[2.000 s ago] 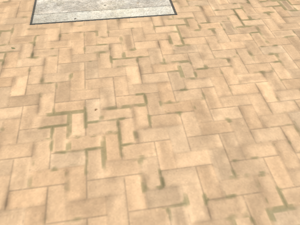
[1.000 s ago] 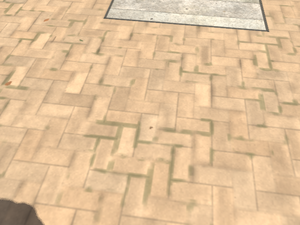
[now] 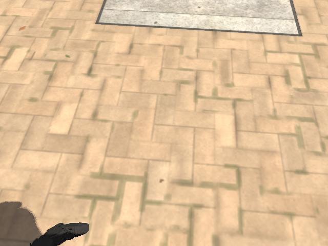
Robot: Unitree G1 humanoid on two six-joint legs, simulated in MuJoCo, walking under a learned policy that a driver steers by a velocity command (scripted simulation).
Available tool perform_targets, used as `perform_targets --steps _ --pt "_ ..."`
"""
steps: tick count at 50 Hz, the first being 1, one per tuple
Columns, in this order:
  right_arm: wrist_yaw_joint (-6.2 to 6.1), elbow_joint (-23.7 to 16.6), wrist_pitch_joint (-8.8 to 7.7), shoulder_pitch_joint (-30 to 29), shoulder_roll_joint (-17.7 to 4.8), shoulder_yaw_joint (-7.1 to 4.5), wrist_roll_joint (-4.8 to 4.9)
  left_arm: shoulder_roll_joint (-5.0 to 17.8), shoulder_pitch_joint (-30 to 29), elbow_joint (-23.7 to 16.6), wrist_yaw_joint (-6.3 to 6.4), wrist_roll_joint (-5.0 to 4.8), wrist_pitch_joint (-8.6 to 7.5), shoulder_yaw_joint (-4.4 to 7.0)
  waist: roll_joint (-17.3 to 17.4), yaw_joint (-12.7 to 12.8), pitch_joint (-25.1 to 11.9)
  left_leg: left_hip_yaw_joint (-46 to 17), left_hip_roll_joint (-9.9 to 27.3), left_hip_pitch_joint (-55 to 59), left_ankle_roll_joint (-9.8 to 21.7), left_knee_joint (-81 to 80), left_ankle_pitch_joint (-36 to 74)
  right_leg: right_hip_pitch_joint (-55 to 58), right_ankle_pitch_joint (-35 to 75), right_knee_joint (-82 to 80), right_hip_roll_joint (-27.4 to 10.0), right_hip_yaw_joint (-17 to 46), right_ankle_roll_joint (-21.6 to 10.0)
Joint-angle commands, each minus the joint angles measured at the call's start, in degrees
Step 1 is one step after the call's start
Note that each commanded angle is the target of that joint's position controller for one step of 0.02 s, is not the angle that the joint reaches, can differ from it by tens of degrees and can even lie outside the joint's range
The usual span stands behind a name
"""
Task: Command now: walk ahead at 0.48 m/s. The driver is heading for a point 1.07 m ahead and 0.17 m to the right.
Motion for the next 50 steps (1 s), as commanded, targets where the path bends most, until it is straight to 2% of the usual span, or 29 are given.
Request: perform_targets --steps 1,2,3,5,6,8,10,14,18,20,21,22,23,24,25,26,27,28,29,30,32,34,37,40,45,48,49,50 --pt "0.03 -7.24 -2.95 -5.96 -8.56 -1.61 1.26 7.47 13.13 1.75 0.63 -0.03 0.05 2.16 -3.7 7.39 -10.81 -2.23 4.94 -34.38 1.43 18.97 5.8 37.01 -5.59 -17.82 -20.35 30.88 -12.09" --pt "-0.65 -7.72 -2.54 -7.93 -7.54 -1.89 -0.04 6.47 10.35 1.9 0.37 0.52 -0.49 1.81 0.15 5.21 -7.12 -1.5 6.74 -30.81 1.18 15.69 9.04 27.86 0.68 -19.76 -18.51 26.05 -11.08" --pt "-1.09 -7.67 -1.69 -6.35 -6.35 -2.15 -0.63 5.4 9.06 2.16 0.16 1.05 -1.02 1.44 -1.23 2.71 -6.65 -2.07 8.5 -26.65 1.19 12.82 10.91 22.82 3.36 -21.21 -16.53 22.18 -10.09" --pt "-1.46 -7.96 -0.63 -4.65 -4.06 -1.99 -0.31 4.81 9.83 3.55 0.25 0.61 -1.31 1.13 -3.69 1.25 -5.73 -1.45 9.24 -24.25 0.62 8.85 11.85 18.5 3.85 -23.97 -15.1 18.31 -10.22" --pt "-1.53 -8.33 -0.28 -5.55 -3.78 -2.01 -0.34 5.53 10.77 4.32 0.5 0.51 -1.4 1.25 -3.98 1.01 -4.6 -1.02 9.75 -25.17 0.09 6.72 12.74 16.91 3.73 -25.06 -15.04 16.86 -10.39" --pt "-1.67 -10.12 0.03 -10.27 -4.48 -2.15 -0.87 7.57 12.91 5.3 1.31 0.49 -1.25 1.66 -3.37 1.75 -2.13 -0.3 10.27 -29.3 -1.34 0.58 18.17 16.26 3.97 -26.68 -14.95 15.09 -10.44" --pt "-1.48 -11.6 -0.11 -14.75 -4.57 -2.06 -1.42 8.64 15.04 6.22 1.98 0.28 -0.86 1.81 -2.96 2.9 -1.02 0.34 9.88 -30.92 -2.14 -6.94 25.28 16.85 5.64 -26.96 -13.91 12.86 -9.37" --pt "-0.52 -13.6 -0.4 -22.59 -3.56 -1.32 -0.87 9.64 19.39 8.25 2.3 -0.36 -0.54 1.84 -3.71 5.54 -0.31 2.83 6.85 -26.49 -2.33 -20.49 34.88 17.94 6.89 -25.96 -11.94 8.36 -6.88" --pt "0.81 -16.18 -0.67 -29.37 -4.39 -0.77 -0.27 10.26 23.29 10.48 2.28 -0.66 0.1 1.97 -3.69 7.84 1.4 2.98 5.78 -28.24 -1.61 -26.33 31.82 26.01 6.2 -22.97 -15.07 9.42 -6.76" --pt "1.46 -17.34 -1.1 -30.52 -5.38 -0.8 -0.17 11.1 23.69 11.07 2.41 -0.64 0.67 2.29 -4.26 7.35 1.39 3.12 5.2 -27.72 -0.18 -28.46 26.85 29.79 8.92 -20.3 -17.02 10.36 -6.01" --pt "1.66 -17.31 -1.3 -29.34 -6.19 -1.01 -0.14 11.61 23.39 11.17 2.5 -0.65 0.97 2.46 -4.97 6.34 0.66 3.53 4.58 -25.32 0.59 -29.38 24.48 30.93 12.05 -18.59 -17.56 10.63 -5.44" --pt "1.68 -16.67 -1.48 -26.31 -7.39 -1.5 -0.17 12.15 22.19 10.92 2.59 -0.7 1.29 2.57 -5.72 4.26 -1.16 4.77 3.12 -20.19 1.54 -30.52 22.63 31.3 19.76 -14.97 -17.13 10.0 -4.71" --pt "1.52 -14.52 -1.56 -19.37 -9.27 -2.58 -0.45 11.78 21.07 10.54 2.65 -0.68 1.55 2.37 -5.47 0.68 -5.39 6.26 1.42 -10.4 3.0 -31.92 22.97 30.27 28.86 -7.3 -14.77 7.93 -3.48" --pt "1.04 -11.63 -1.61 -8.22 -12.84 -3.97 -1.01 10.06 20.28 9.48 2.73 -0.09 1.54 1.6 -3.55 -3.63 -13.18 1.99 5.56 6.41 6.01 -29.21 26.0 22.44 26.77 6.23 -11.84 5.41 -1.68" --pt "0.7 -10.11 -1.22 0.06 -18.77 -5.53 -1.96 4.27 25.51 8.39 2.33 0.16 0.55 -0.26 8.61 -3.59 -22.54 -21.13 20.39 31.2 14.67 -30.29 20.84 -1.92 5.68 29.31 -3.32 0.9 3.13" --pt "0.84 -9.72 -0.81 1.58 -14.91 -4.3 -1.24 4.78 25.42 9.2 2.11 -0.31 -0.7 -0.4 13.59 -3.88 -26.41 -36.71 24.36 34.31 17.17 -38.3 16.12 -11.0 -24.72 39.07 -0.31 7.94 3.28" --pt "0.81 -10.49 -0.76 -3.09 -11.52 -3.11 -0.93 10.09 20.92 8.08 1.89 -1.67 -1.44 1.07 9.95 -3.39 -18.54 -29.73 22.19 27.91 14.22 -39.35 13.47 -16.21 -22.56 43.51 -3.96 10.06 2.23" --pt "0.76 -11.87 -0.7 -8.04 -9.77 -2.51 -0.99 10.43 17.18 7.12 2.02 -2.05 -1.58 1.12 6.28 -1.85 -12.74 -21.85 19.92 19.21 12.28 -40.68 15.65 -15.99 -17.39 42.25 -7.03 8.3 1.7" --pt "1.0 -12.28 -0.79 -11.6 -8.25 -2.01 -1.28 9.67 15.09 6.73 2.34 -1.22 -1.34 1.25 2.97 -0.16 -8.08 -16.68 17.56 10.65 11.38 -43.14 18.95 -14.13 -13.34 38.32 -8.94 7.25 1.94" --pt "1.15 -12.45 -1.13 -13.44 -6.8 -1.53 -1.7 9.13 15.34 6.84 2.66 -0.56 -0.63 1.65 3.59 1.86 -6.1 -13.07 15.51 5.17 10.32 -45.21 21.42 -10.64 -10.49 34.81 -10.7 7.68 2.02" --pt "1.4 -11.76 -1.54 -13.38 -6.86 -1.56 -1.76 6.51 17.04 7.31 2.76 -0.3 0.73 1.38 4.41 3.66 -4.99 -9.51 13.98 0.02 10.58 -48.12 24.39 -6.91 -7.84 31.88 -11.29 7.19 2.67" --pt "1.01 -10.77 -1.83 -11.68 -8.49 -1.96 -1.67 6.28 15.09 6.46 2.91 0.01 1.31 1.45 3.45 4.0 -3.55 -6.71 13.67 -0.84 11.23 -49.72 28.35 -9.06 -3.77 27.7 -11.53 6.86 3.69" --pt "0.07 -9.4 -1.49 -8.7 -9.48 -2.11 -1.46 5.97 9.18 4.55 2.74 0.53 1.25 1.41 2.59 2.75 -2.06 -3.36 12.79 0.6 10.43 -50.52 31.56 -11.87 5.28 17.58 -11.23 6.53 4.75" --pt "-0.39 -8.29 -1.26 -6.12 -10.07 -2.09 -1.02 4.94 3.19 3.01 2.15 0.25 0.96 0.87 2.96 0.94 -0.78 -0.21 11.23 0.85 8.85 -50.98 30.12 -9.26 12.7 7.32 -9.45 4.98 4.69" --pt "-0.64 -5.54 -0.35 -1.08 -10.92 -2.41 -0.47 5.34 -4.97 0.11 0.78 -0.42 0.53 0.26 2.8 -1.49 1.82 -0.59 14.28 8.83 8.56 -48.57 28.57 -10.44 10.89 -0.87 -7.81 4.47 3.62" --pt "-1.04 -4.97 0.5 -1.29 -11.85 -2.9 -0.27 6.89 -4.62 -0.66 -0.15 -0.51 -0.11 0.52 3.8 0.11 1.03 -1.27 16.4 13.18 7.37 -44.49 34.63 -7.5 4.67 -3.55 -6.75 4.03 1.51" --pt "-1.12 -5.14 0.75 -2.22 -12.36 -3.06 -0.26 7.93 -2.0 -0.08 -0.2 -0.47 -0.27 0.97 4.55 1.79 -0.64 -0.77 16.09 13.46 6.72 -41.49 41.8 -2.79 2.83 -4.19 -5.39 2.83 0.67" --pt "-1.16 -5.39 1.06 -3.45 -12.32 -3.01 -0.2 9.39 3.84 1.66 -0.05 -0.29 -0.34 1.87 4.63 5.12 -4.12 0.98 14.25 12.56 5.64 -34.91 50.95 5.87 2.98 -5.55 -3.4 0.95 -0.55"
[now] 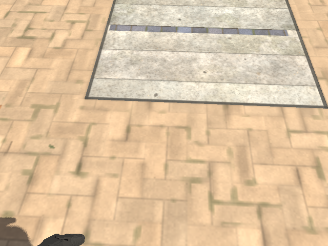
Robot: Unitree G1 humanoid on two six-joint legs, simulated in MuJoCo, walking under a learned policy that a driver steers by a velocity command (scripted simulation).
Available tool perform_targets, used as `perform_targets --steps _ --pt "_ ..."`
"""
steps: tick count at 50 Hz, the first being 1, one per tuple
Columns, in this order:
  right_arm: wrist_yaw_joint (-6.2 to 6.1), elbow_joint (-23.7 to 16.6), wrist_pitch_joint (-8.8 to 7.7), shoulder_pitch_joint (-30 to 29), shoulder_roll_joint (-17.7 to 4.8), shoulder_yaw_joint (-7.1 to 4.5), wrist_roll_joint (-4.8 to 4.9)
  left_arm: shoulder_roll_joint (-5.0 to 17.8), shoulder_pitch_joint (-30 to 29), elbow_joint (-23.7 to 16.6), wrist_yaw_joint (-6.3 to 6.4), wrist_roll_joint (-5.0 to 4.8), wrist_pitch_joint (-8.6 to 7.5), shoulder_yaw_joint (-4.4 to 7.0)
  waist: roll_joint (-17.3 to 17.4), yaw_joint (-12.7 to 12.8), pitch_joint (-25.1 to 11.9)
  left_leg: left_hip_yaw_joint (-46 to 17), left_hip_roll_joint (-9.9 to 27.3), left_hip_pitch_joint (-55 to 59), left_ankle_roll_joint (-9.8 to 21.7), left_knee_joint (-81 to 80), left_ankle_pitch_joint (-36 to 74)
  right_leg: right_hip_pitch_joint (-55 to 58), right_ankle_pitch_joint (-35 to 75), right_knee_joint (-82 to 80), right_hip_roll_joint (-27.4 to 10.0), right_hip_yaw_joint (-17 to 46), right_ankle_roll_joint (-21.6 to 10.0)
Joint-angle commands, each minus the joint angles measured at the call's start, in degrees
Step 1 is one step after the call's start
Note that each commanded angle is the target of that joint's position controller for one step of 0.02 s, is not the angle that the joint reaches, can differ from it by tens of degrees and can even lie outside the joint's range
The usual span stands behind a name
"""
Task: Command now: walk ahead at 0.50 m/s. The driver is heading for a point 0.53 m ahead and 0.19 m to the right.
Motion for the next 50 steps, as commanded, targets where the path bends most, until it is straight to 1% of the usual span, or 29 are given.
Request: perform_targets --steps 1,2,3,4,5,6,7,9,11,14,18,22,25,26,27,28,29,30,31,32,33,35,38,41,44,46,48,49,50 --pt "-0.47 -3.0 0.27 -2.25 -8.43 -1.45 -0.19 11.1 13.94 1.35 0.38 0.29 -0.98 4.07 5.57 10.5 -8.62 -3.13 11.58 -5.68 6.38 19.53 45.49 22.58 -0.67 -0.37 1.2 -0.86 -4.05" --pt "-0.25 -4.44 -0.32 1.55 -4.59 -0.13 -1.01 16.25 22.88 2.95 0.86 1.37 -0.86 5.32 -3.41 11.01 -17.76 0.06 5.57 -25.16 2.92 40.74 27.33 45.26 -1.45 0.84 -12.49 17.61 -10.51" --pt "0.18 -3.72 -1.67 4.98 -0.56 1.2 -0.87 15.97 25.27 3.82 0.58 0.72 -0.47 4.97 -14.25 9.95 -23.6 -4.94 -2.13 -40.36 1.11 54.51 -11.82 55.26 -10.41 -7.78 -20.04 39.34 -15.86" --pt "0.51 -4.29 -2.64 0.07 -6.61 -0.36 0.67 11.7 23.28 3.57 0.64 0.13 -0.5 3.66 -9.44 11.06 -18.25 -9.65 1.15 -46.8 2.11 60.63 -11.68 51.56 -16.42 -10.19 -18.17 37.28 -13.5" --pt "0.55 -5.91 -3.17 -4.6 -8.19 -0.74 1.47 10.09 18.07 2.44 0.81 0.04 -0.56 3.1 -6.66 9.87 -10.75 -7.62 4.24 -49.12 2.88 60.16 -6.11 43.02 -14.22 -11.66 -16.66 29.46 -11.4" --pt "0.14 -6.29 -3.16 -7.03 -7.94 -0.86 0.93 8.67 13.87 1.62 0.77 0.6 -0.64 2.62 -2.35 8.16 -6.68 -6.33 6.86 -46.8 2.87 57.36 -0.71 34.44 -9.95 -13.54 -14.64 23.91 -10.42" --pt "-0.18 -6.36 -2.65 -7.4 -7.26 -1.2 0.26 7.1 11.43 1.34 0.59 1.19 -0.85 2.16 -1.83 6.22 -3.95 -6.32 8.62 -43.62 2.72 54.23 2.52 27.79 -5.94 -15.51 -12.67 19.72 -9.76" --pt "-0.3 -5.98 -1.26 -5.21 -4.79 -1.11 0.03 6.04 10.72 1.91 0.38 1.51 -1.24 1.88 -3.33 3.87 -3.33 -6.54 10.01 -38.62 2.35 50.79 5.28 22.17 -3.46 -18.78 -10.73 15.5 -9.72" --pt "-0.46 -6.64 -0.5 -6.51 -4.11 -1.13 -0.24 7.49 12.05 2.9 0.76 1.24 -1.56 2.19 -2.63 3.38 -1.72 -5.94 10.44 -39.96 1.33 46.96 8.28 20.43 0.11 -20.81 -10.28 12.29 -10.34" --pt "-0.64 -9.37 -0.68 -13.38 -4.19 -1.25 -1.24 8.99 15.72 4.29 1.79 0.78 -1.16 2.49 -0.78 4.78 0.18 -5.55 9.99 -43.86 -0.54 36.51 16.66 21.72 4.44 -21.64 -9.33 10.82 -10.29" --pt "0.04 -11.61 -1.33 -21.38 -2.9 -0.65 -0.76 9.75 19.38 5.38 2.54 0.1 -0.54 2.63 -1.35 7.1 1.54 -4.44 6.83 -40.48 -1.42 22.22 26.01 21.99 2.51 -21.01 -6.89 8.4 -8.35" --pt "1.27 -13.92 -2.24 -28.02 -3.31 -0.19 -0.09 9.79 23.46 6.77 2.92 -0.48 0.35 2.79 -2.0 9.11 2.84 -4.65 4.82 -38.71 -1.44 15.1 24.97 25.89 0.56 -17.33 -8.48 11.15 -8.35" --pt "1.83 -14.34 -3.17 -26.64 -5.88 -0.78 0.11 11.0 22.86 6.57 3.43 -0.56 1.13 3.51 -3.7 6.95 1.86 -5.41 4.03 -33.26 -0.21 11.61 20.08 28.16 1.8 -12.71 -10.38 14.62 -7.08" --pt "1.73 -13.61 -3.4 -23.47 -6.86 -1.22 0.08 11.13 22.02 6.27 3.48 -0.56 1.38 3.67 -4.26 5.03 0.45 -4.64 3.41 -28.32 0.59 10.52 18.49 27.71 4.72 -9.8 -9.91 14.84 -6.41" --pt "1.32 -11.64 -3.59 -16.49 -8.89 -2.3 -0.22 10.05 21.27 5.7 3.43 -0.41 1.47 3.33 -3.56 1.81 -3.66 -3.96 3.05 -18.11 2.18 9.55 17.87 25.67 9.61 -2.87 -6.98 13.36 -5.0" --pt "0.81 -10.04 -3.84 -6.34 -12.26 -3.38 -1.29 7.22 19.85 3.92 3.22 0.3 1.37 2.33 0.06 -2.5 -12.17 -10.54 10.51 -1.72 5.69 12.4 18.01 17.21 3.92 12.26 -2.98 10.64 -3.05" --pt "0.53 -9.05 -3.08 -0.51 -17.35 -4.68 -1.82 1.35 26.08 2.26 3.13 -0.07 0.42 0.76 15.17 -0.91 -21.18 -32.47 24.86 19.87 13.54 9.73 11.88 -4.19 -19.74 32.93 5.72 3.59 1.12" --pt "0.66 -9.25 -2.73 -0.58 -12.45 -3.36 -1.43 4.98 25.87 2.31 2.99 -1.06 -0.22 1.37 17.84 -1.15 -22.83 -43.03 26.87 19.41 15.29 4.41 3.31 -11.63 -32.6 42.56 3.79 8.36 1.29" --pt "0.52 -10.13 -2.63 -4.55 -8.43 -2.16 -1.16 9.49 21.94 1.65 3.0 -1.91 -0.21 2.67 12.59 -1.04 -13.99 -34.78 24.73 11.88 12.61 3.16 0.73 -15.02 -28.76 45.6 0.84 8.9 0.87" --pt "0.47 -10.63 -2.48 -7.97 -6.62 -1.55 -1.2 9.35 19.21 1.19 3.14 -1.8 0.13 2.86 8.9 0.19 -8.93 -27.24 22.32 3.95 10.74 1.69 2.93 -13.93 -23.94 45.07 -1.76 7.28 0.9" --pt "0.63 -10.44 -2.41 -10.89 -5.05 -1.07 -1.31 8.51 17.73 0.73 3.23 -1.22 0.56 3.06 7.48 1.61 -4.8 -21.99 20.06 -3.13 9.97 -0.63 6.23 -12.17 -20.57 42.45 -3.26 6.76 1.08" --pt "0.73 -10.04 -2.68 -13.59 -4.28 -0.91 -1.8 6.16 18.56 0.32 2.98 -1.02 1.98 3.28 9.2 4.28 -1.57 -14.63 17.74 -11.26 9.14 -4.45 10.48 -7.41 -16.75 39.08 -5.51 6.73 1.25" --pt "0.46 -8.99 -3.25 -13.13 -6.06 -1.62 -2.01 4.58 16.38 -1.59 2.93 -0.61 3.27 3.18 6.22 5.06 0.37 -8.0 17.77 -13.94 10.77 -6.69 21.54 -8.13 -12.39 34.88 -5.53 6.69 2.31" --pt "-0.13 -7.85 -2.71 -12.82 -7.69 -2.03 -1.93 3.36 14.03 -2.91 2.49 0.48 2.97 2.6 5.39 5.55 0.39 0.38 15.4 -14.65 10.4 -4.56 38.69 -4.58 -4.89 22.56 -3.64 4.59 3.16" --pt "-0.6 -6.77 -1.85 -11.17 -8.76 -2.05 -1.12 2.54 8.23 -4.38 1.28 0.8 2.51 1.75 5.7 3.43 -0.67 4.01 14.16 -14.27 9.51 -2.96 41.6 1.7 2.58 11.34 -1.4 0.95 3.1" --pt "-0.59 -5.65 -1.29 -9.78 -9.88 -2.25 -0.25 3.82 6.12 -5.51 0.73 0.88 2.64 1.88 6.52 3.11 -1.66 3.13 15.57 -10.37 8.92 -0.3 41.86 3.08 1.47 7.36 -0.66 1.15 2.39" --pt "-0.68 -5.0 -0.68 -10.38 -10.99 -2.57 0.65 5.63 6.48 -5.91 0.46 1.17 2.63 2.35 7.38 4.52 -2.4 2.26 16.61 -7.8 7.58 4.25 42.11 5.56 -1.26 3.46 0.26 0.92 0.75" --pt "-0.77 -4.82 -0.4 -11.1 -11.09 -2.57 0.98 6.63 9.3 -4.96 0.53 1.46 2.55 2.86 6.87 6.47 -3.72 2.72 15.54 -7.58 6.17 8.48 42.44 10.38 1.31 -0.84 1.57 -0.09 -0.36" --pt "-0.68 -4.09 -0.31 -8.85 -9.75 -2.19 0.54 9.34 13.18 -3.46 0.99 1.77 2.5 3.95 4.47 7.59 -6.12 3.98 12.55 -8.86 4.12 15.58 40.84 17.91 8.87 -4.08 2.57 -0.29 -1.8"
